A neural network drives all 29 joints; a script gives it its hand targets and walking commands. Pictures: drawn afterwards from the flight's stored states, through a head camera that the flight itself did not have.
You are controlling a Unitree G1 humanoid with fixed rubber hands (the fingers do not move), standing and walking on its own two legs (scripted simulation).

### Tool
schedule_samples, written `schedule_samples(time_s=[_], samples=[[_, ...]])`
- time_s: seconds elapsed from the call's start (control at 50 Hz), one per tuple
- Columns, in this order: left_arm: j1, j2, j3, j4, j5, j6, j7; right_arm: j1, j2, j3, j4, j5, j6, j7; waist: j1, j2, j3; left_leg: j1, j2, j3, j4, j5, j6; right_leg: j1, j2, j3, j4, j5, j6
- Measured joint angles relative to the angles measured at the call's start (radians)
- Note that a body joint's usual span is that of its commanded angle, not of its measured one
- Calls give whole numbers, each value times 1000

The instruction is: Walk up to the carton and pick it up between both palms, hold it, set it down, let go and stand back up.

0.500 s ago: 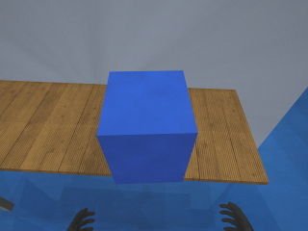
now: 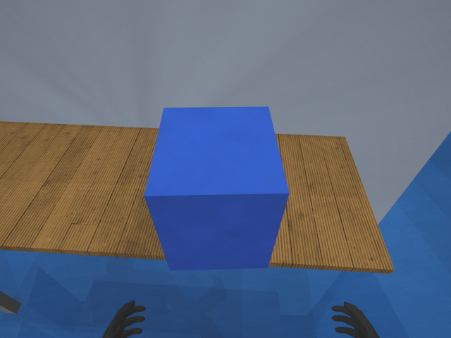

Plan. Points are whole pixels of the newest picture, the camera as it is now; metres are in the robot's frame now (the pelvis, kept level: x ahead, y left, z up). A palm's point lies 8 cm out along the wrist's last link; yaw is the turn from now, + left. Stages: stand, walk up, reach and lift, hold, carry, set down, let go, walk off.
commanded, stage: stand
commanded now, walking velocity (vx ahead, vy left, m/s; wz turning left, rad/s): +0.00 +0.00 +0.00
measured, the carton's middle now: (217, 191) +0.39 +0.03 +0.05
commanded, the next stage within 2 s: none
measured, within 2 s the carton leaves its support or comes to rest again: neither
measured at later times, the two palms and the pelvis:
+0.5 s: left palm out of the picture -0.08 +0.24 -0.14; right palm out of the picture +0.01 -0.22 -0.14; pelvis -0.03 +0.00 -0.01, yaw +7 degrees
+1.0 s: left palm out of the picture -0.11 +0.19 -0.15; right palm out of the picture -0.01 -0.22 -0.15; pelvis -0.02 -0.02 -0.01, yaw +8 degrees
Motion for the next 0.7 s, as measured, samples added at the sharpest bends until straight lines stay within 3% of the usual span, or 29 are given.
schedule_samples(time_s=[0.08, 0.2, 0.34, 0.52, 0.7], samples=[[16, 12, 18, 60, 16, -40, 5, 32, -8, -4, 42, -20, 118, 8, 8, 16, -16, -77, -4, -37, 87, -29, 2, -54, 1, -38, 64, -31, -4], [102, 25, 43, 163, -1, -33, 19, 113, -2, -11, 111, -24, 172, 16, 15, 41, -44, -135, -19, -75, 178, -66, 4, -88, -8, -78, 138, -74, -8], [176, 28, 59, 267, -4, -25, 38, 154, 21, -11, 161, -31, 184, 6, 17, 28, -54, -157, -40, -94, 189, -52, 14, -108, -25, -100, 167, -81, -2], [241, 4, 52, 361, -11, -50, 41, 155, 41, -14, 212, -18, 193, -10, 20, 25, -69, -144, -43, -118, 80, 34, 3, -104, -25, -123, 90, -18, -15], [261, -27, 46, 449, -10, -48, 54, 161, 55, -13, 260, -24, 188, -11, 7, 24, -94, -143, -44, -130, 111, 16, 1, -89, -22, -135, 101, -31, -12]])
